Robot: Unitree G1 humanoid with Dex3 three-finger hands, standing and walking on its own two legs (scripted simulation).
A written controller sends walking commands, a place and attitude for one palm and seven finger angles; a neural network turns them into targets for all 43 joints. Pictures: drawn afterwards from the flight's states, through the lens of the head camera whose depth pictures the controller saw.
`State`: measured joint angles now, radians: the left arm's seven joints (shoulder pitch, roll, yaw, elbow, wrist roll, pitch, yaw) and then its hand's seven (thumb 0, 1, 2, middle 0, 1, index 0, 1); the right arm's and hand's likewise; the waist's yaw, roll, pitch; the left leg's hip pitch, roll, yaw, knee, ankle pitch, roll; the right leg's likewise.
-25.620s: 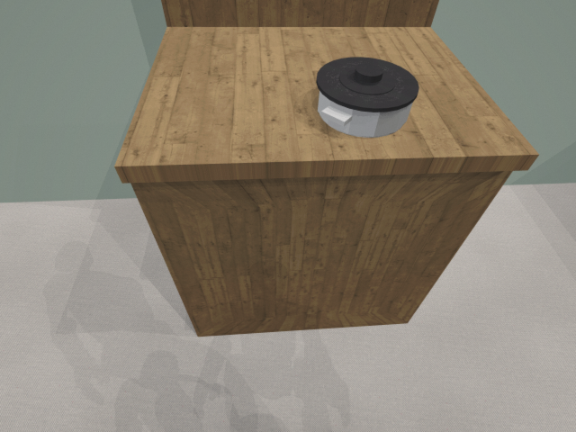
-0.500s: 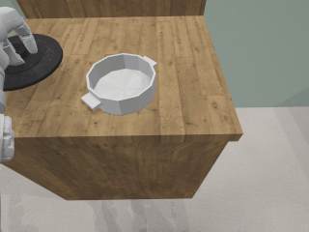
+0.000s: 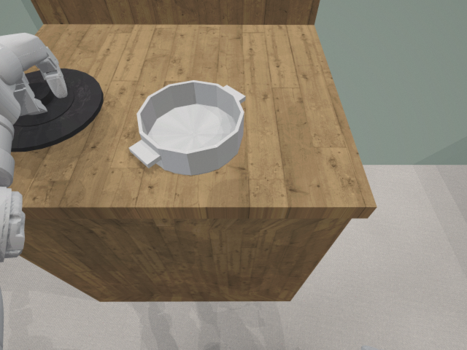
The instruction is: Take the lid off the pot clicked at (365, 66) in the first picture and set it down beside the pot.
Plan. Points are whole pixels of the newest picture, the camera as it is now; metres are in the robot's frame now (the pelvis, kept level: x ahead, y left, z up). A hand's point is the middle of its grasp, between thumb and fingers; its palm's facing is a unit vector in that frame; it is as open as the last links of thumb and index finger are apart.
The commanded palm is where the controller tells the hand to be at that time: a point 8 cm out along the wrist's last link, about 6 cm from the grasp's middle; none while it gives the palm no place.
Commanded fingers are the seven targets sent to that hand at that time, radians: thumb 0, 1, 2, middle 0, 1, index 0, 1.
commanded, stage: lower the lid onto the table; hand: left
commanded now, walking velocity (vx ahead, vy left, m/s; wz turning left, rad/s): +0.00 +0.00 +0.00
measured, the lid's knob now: (34, 95) +0.49 +0.31 +0.17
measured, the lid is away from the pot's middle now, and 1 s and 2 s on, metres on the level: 0.25 0.22 0.23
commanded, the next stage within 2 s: open the fingers wide in 1.04 s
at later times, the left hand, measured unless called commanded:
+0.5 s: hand (47, 114) +0.46 +0.29 +0.16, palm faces -0.39 -0.09 -0.92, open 7.0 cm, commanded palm +0.46 +0.29 +0.23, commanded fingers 0.00 0.49 1.15 -0.76 -0.97 -0.97 -1.03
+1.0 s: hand (65, 122) +0.47 +0.27 +0.13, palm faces -0.43 -0.10 -0.90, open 7.0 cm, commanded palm +0.47 +0.29 +0.19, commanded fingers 0.00 0.49 1.15 -0.76 -0.97 -0.97 -1.03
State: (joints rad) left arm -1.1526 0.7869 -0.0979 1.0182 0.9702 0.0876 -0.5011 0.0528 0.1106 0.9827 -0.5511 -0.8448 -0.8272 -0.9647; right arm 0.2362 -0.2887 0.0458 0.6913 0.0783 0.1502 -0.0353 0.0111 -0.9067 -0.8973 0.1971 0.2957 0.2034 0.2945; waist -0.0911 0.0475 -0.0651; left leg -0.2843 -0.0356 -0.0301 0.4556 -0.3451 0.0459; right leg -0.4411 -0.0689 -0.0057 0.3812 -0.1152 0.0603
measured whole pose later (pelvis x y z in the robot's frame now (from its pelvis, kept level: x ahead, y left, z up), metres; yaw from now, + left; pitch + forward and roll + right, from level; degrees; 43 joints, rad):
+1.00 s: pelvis -0.01 -0.01 +0.00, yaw -1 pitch +12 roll -1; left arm -1.13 0.76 -0.08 1.15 0.99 -0.01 -0.44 0.05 0.11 0.98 -0.55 -0.85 -0.84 -0.97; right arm 0.26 -0.28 0.03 0.70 0.07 0.17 -0.06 0.01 -0.91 -0.90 0.20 0.30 0.20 0.29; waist -0.12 0.03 -0.05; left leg -0.36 -0.03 -0.02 0.51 -0.36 0.04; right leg -0.52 -0.06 0.00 0.43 -0.12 0.06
